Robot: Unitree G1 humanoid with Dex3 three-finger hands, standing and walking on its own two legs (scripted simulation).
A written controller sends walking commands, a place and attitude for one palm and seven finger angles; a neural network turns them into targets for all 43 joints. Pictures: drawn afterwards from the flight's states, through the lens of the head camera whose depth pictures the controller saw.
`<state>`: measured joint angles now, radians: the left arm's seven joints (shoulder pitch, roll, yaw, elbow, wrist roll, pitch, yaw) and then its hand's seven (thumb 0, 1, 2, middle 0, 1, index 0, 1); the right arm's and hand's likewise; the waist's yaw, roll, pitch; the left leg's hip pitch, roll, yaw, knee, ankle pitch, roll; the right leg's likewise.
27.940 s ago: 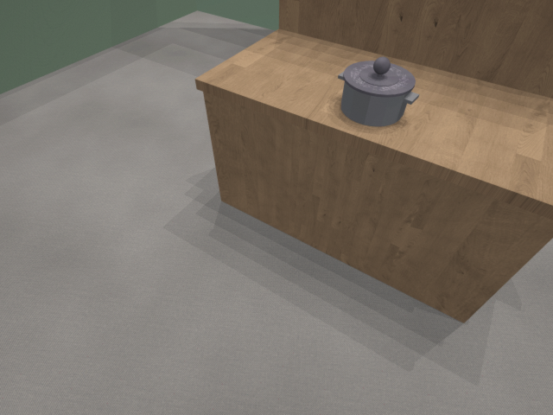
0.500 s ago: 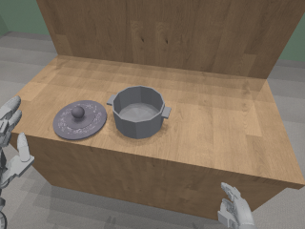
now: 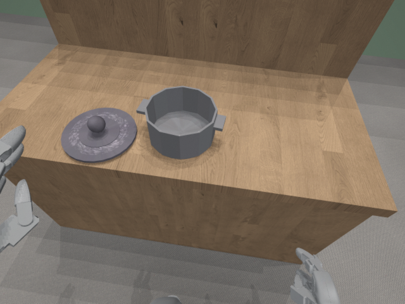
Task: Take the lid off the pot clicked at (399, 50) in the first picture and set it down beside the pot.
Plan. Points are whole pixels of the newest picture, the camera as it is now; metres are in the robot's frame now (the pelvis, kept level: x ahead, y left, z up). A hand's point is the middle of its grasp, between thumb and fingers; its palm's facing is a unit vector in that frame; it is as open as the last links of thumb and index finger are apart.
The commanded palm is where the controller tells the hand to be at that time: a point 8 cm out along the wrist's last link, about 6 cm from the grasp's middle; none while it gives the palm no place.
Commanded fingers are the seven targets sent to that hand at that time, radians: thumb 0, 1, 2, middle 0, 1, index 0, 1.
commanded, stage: step back with the hand held close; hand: left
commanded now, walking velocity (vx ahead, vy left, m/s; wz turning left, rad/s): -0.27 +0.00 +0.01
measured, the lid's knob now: (96, 124) +0.56 +0.33 -0.04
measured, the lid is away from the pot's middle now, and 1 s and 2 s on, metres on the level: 0.24 0.24 0.24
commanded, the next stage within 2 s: stop stepping back and stand still in 1.10 s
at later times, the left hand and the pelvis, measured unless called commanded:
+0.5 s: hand (30, 252) +0.16 +0.22 +0.17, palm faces +0.25 -0.84 -0.48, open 7.4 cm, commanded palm +0.09 +0.27 +0.19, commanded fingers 0.00 0.90 0.90 -0.20 -0.30 -0.20 -0.30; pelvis -0.04 -0.01 +0.00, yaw +0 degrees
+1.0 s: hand out of the picture +0.08 +0.22 +0.19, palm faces +0.22 -0.86 -0.46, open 7.4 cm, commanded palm +0.02 +0.29 +0.19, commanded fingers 0.00 0.90 0.90 -0.20 -0.30 -0.20 -0.30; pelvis -0.12 +0.01 +0.00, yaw -1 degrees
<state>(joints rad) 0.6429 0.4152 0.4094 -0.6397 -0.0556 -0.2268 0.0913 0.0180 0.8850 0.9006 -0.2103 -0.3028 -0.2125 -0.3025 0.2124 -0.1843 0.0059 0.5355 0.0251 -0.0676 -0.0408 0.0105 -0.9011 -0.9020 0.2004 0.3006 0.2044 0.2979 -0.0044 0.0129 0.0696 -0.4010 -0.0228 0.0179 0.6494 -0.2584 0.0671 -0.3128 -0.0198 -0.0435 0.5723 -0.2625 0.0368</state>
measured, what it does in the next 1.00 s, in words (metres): walks backwards: right foot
